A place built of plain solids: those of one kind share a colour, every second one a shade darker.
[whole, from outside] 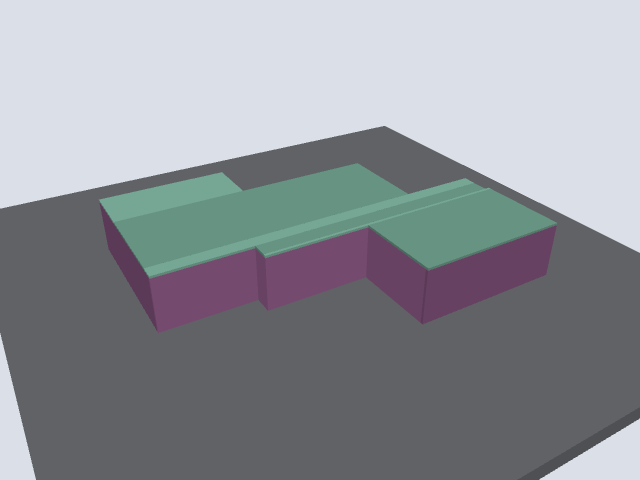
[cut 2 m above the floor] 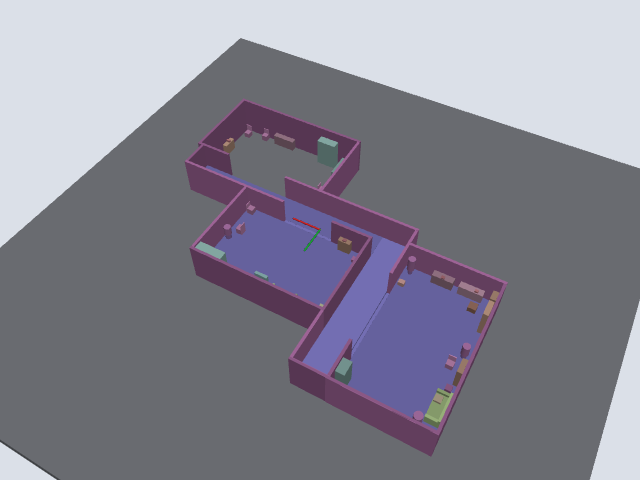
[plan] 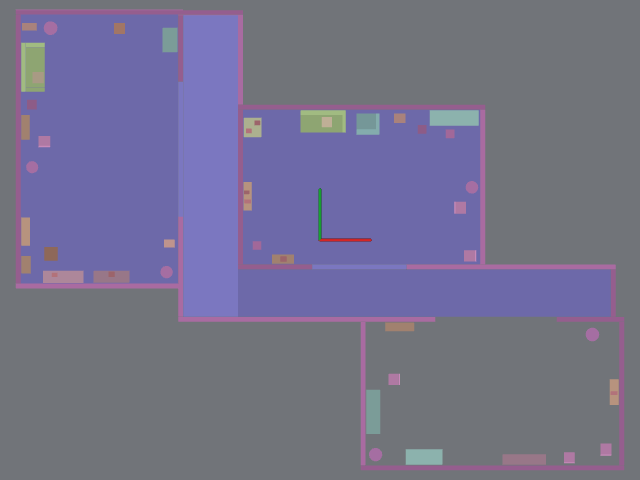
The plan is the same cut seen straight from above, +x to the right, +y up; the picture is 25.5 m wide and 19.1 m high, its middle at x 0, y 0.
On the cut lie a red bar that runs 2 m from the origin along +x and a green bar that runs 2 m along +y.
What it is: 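A storey of a split-level house; a hall and three lower rooms open beside it; the rooms' floors lie 0.92 m, 0.158 m and not at all below the hall's; a bare drop, one riser, a flush line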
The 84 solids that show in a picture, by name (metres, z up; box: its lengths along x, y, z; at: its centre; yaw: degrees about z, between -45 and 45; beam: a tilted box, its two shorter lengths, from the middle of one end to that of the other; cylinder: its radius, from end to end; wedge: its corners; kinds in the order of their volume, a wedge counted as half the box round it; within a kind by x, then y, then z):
{
 "floor_1": {"box": [6.26, 10.7, 0.81], "at": [-8.78, 3.62, 0.36]},
 "floor_2": {"box": [0.2, 5.38, 0.81], "at": [-5.55, 3.61, 0.36]},
 "floor_3": {"box": [2.18, 12.0, 0.97], "at": [-4.36, 2.94, 0.43]},
 "floor_4": {"box": [3.76, 0.2, 0.97], "at": [1.57, -1.07, 0.43]},
 "floor_5": {"box": [9.44, 6.16, 0.97], "at": [1.65, 2.11, 0.43]},
 "floor_6": {"box": [14.84, 1.89, 0.97], "at": [4.15, -2.11, 0.43]},
 "wall_1": {"box": [0.2, 10.7, 3.83], "at": [-12.01, 3.62, 1.86]},
 "wall_2": {"box": [6.66, 0.2, 3.83], "at": [-8.78, -1.83, 1.86]},
 "wall_3": {"box": [6.66, 0.026, 3.83], "at": [-8.78, 9.16, 1.86]},
 "wall_4": {"box": [9.04, 0.17, 3.83], "at": [-7.59, 9.06, 1.86]},
 "wall_5": {"box": [0.2, 1.13, 3.83], "at": [-5.55, -2.49, 1.86]},
 "wall_6": {"box": [0.2, 2.65, 3.83], "at": [-5.55, -0.4, 1.86]},
 "wall_7": {"box": [0.2, 2.64, 3.83], "at": [-5.55, 7.62, 1.86]},
 "wall_8": {"box": [0.2, 6.16, 3.83], "at": [-3.17, 2.11, 1.86]},
 "wall_9": {"box": [0.2, 3.56, 3.83], "at": [-3.17, 7.17, 1.86]},
 "wall_10": {"box": [2.95, 0.2, 3.83], "at": [-1.79, -1.07, 1.86]},
 "wall_11": {"box": [10.23, 0.2, 3.83], "at": [-0.53, -3.16, 1.86]},
 "wall_12": {"box": [9.84, 0.2, 3.83], "at": [1.65, 5.29, 1.86]},
 "wall_13": {"box": [0.2, 5.71, 3.83], "at": [1.72, -6.11, 1.86]},
 "wall_14": {"box": [0.2, 6.16, 3.83], "at": [6.47, 2.11, 1.86]},
 "wall_15": {"box": [10.49, 0.2, 3.83], "at": [6.86, -9.07, 1.86]},
 "wall_16": {"box": [8.33, 0.2, 3.83], "at": [7.61, -1.07, 1.86]},
 "wall_17": {"box": [2.69, 0.2, 3.83], "at": [10.76, -3.16, 1.86]},
 "wall_18": {"box": [0.2, 1.89, 3.83], "at": [11.67, -2.11, 1.86]},
 "wall_19": {"box": [0.2, 5.71, 3.83], "at": [12.01, -6.11, 1.86]},
 "roof_1": {"box": [9.04, 3.76, 0.16], "at": [-7.59, 7.27, 3.86]},
 "roof_2": {"box": [18.68, 6.36, 0.16], "at": [-2.77, 2.21, 3.86]},
 "roof_3": {"box": [23.88, 0.96, 0.16], "at": [-0.17, -1.45, 3.86]},
 "roof_4": {"box": [17.42, 1.13, 0.16], "at": [3.06, -2.49, 3.86]},
 "roof_5": {"box": [17.75, 0.2, 0.16], "at": [3.23, -3.16, 3.86]},
 "roof_6": {"box": [10.49, 5.91, 0.16], "at": [6.86, -6.21, 3.86]},
 "wardrobe_1": {"box": [0.6, 0.98, 1.98], "at": [-5.97, 7.96, 1.75]},
 "wardrobe_2": {"box": [0.56, 1.77, 2.13], "at": [2.12, -6.84, 1.01]},
 "wardrobe_3": {"box": [1.47, 0.62, 2.24], "at": [4.14, -8.64, 1.07]},
 "wardrobe_4": {"box": [1.96, 0.62, 1.94], "at": [5.34, 4.86, 1.89]},
 "case_1": {"box": [0.34, 0.99, 1.59], "at": [-11.72, 4.48, 1.56]},
 "case_2": {"box": [0.35, 1.12, 2.01], "at": [-11.71, 0.33, 1.77]},
 "case_3": {"box": [0.37, 0.7, 1.64], "at": [-11.7, -0.99, 1.58]},
 "case_4": {"box": [0.33, 1.14, 0.9], "at": [-2.88, 1.74, 1.37]},
 "case_5": {"box": [0.87, 0.38, 1.0], "at": [-1.47, -0.76, 1.42]},
 "case_6": {"box": [1.16, 0.35, 2.07], "at": [3.17, -3.46, 0.99]},
 "case_7": {"box": [0.36, 1.03, 0.97], "at": [11.71, -6.06, 0.43]},
 "sofa_1": {"box": [0.18, 1.95, 0.83], "at": [-11.79, 6.87, 1.18]},
 "sofa_2": {"box": [0.75, 0.18, 0.65], "at": [-11.33, 5.99, 1.08]},
 "sofa_3": {"box": [0.75, 1.58, 0.45], "at": [-11.33, 6.87, 0.99]},
 "sofa_4": {"box": [0.75, 0.18, 0.65], "at": [-11.33, 7.76, 1.08]},
 "sofa_5": {"box": [0.14, 0.7, 0.57], "at": [-0.71, 4.63, 1.21]},
 "sofa_6": {"box": [1.54, 0.7, 0.41], "at": [0.12, 4.63, 1.12]},
 "sofa_7": {"box": [1.81, 0.19, 0.82], "at": [0.12, 5.07, 1.33]},
 "sofa_8": {"box": [0.14, 0.7, 0.57], "at": [0.96, 4.63, 1.21]},
 "sideboard_1": {"box": [1.61, 0.49, 0.76], "at": [-10.21, -1.47, 1.14]},
 "sideboard_2": {"box": [1.44, 0.49, 0.78], "at": [-8.3, -1.47, 1.15]},
 "sideboard_3": {"box": [1.73, 0.43, 0.91], "at": [8.13, -8.73, 0.4]},
 "bush_1": {"cylinder": 0.24, "from": [-11.45, 2.9, 1.11], "to": [-11.45, 2.9, 1.94]},
 "bush_2": {"cylinder": 0.27, "from": [-10.72, 8.43, 1.22], "to": [-10.72, 8.43, 2.38]},
 "bush_3": {"cylinder": 0.25, "from": [-6.11, -1.28, 1.2], "to": [-6.11, -1.28, 2.23]},
 "bush_4": {"cylinder": 0.26, "from": [2.21, -8.54, 0.38], "to": [2.21, -8.54, 1.32]},
 "bush_5": {"cylinder": 0.25, "from": [6.05, 2.1, 1.32], "to": [6.05, 2.1, 1.98]},
 "bush_6": {"cylinder": 0.27, "from": [10.84, -3.76, 0.29], "to": [10.84, -3.76, 1.22]},
 "chair_1": {"box": [0.47, 0.06, 0.86], "at": [-10.96, 3.72, 1.19]},
 "chair_2": {"box": [0.47, 0.39, 0.42], "at": [-10.96, 3.94, 0.97]},
 "chair_3": {"box": [0.41, 0.45, 0.49], "at": [2.93, -5.55, 0.19]},
 "chair_4": {"box": [0.05, 0.48, 0.88], "at": [5.37, 1.28, 1.36]},
 "chair_5": {"box": [0.42, 0.48, 0.46], "at": [5.6, 1.28, 1.15]},
 "chair_6": {"box": [0.44, 0.45, 0.43], "at": [5.95, -0.63, 1.14]},
 "chair_7": {"box": [0.44, 0.4, 0.51], "at": [9.92, -8.64, 0.21]},
 "chair_8": {"box": [0.45, 0.44, 0.46], "at": [11.38, -8.32, 0.18]},
 "armchair_1": {"box": [0.14, 0.62, 0.61], "at": [1.52, 4.72, 1.23]},
 "armchair_2": {"box": [0.91, 0.22, 0.93], "at": [1.91, 4.3, 1.39]},
 "armchair_3": {"box": [0.64, 0.62, 0.45], "at": [1.91, 4.72, 1.15]},
 "armchair_4": {"box": [0.14, 0.62, 0.61], "at": [2.3, 4.72, 1.23]},
 "lowtable_1": {"box": [0.71, 0.78, 0.43], "at": [-2.68, 4.48, 1.13]},
 "pouf_1": {"box": [0.54, 0.54, 0.38], "at": [-10.71, -0.55, 0.95]},
 "pouf_2": {"box": [0.44, 0.44, 0.39], "at": [-7.98, 8.42, 0.96]},
 "basket_1": {"box": [0.39, 0.39, 0.28], "at": [-11.47, 5.39, 0.9]},
 "basket_2": {"box": [0.35, 0.35, 0.3], "at": [-2.51, -0.22, 1.07]},
 "basket_3": {"box": [0.35, 0.35, 0.3], "at": [4.06, 4.4, 1.07]},
 "basket_4": {"box": [0.35, 0.35, 0.4], "at": [5.18, 4.22, 1.12]},
 "toybox_1": {"box": [0.59, 0.3, 0.28], "at": [-11.57, 8.49, 0.9]},
 "toybox_2": {"box": [0.43, 0.32, 0.33], "at": [-6.0, -0.14, 0.93]},
 "toybox_3": {"box": [0.46, 0.38, 0.35], "at": [3.18, 4.84, 1.09]},
 "cushion_1": {"box": [0.45, 0.45, 0.15], "at": [-11.21, 6.46, 1.28]},
 "cushion_2": {"box": [0.41, 0.41, 0.13], "at": [0.27, 4.69, 1.39]},
 "books_1": {"box": [0.27, 0.22, 0.07], "at": [-1.46, -0.75, 1.95]}
}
